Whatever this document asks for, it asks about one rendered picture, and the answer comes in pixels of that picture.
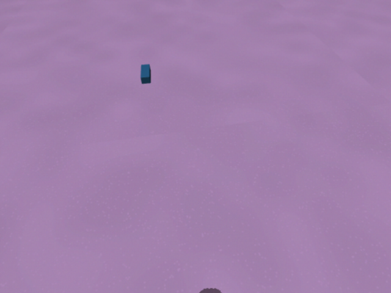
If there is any carton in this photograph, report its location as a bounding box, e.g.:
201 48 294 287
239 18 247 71
141 64 151 84

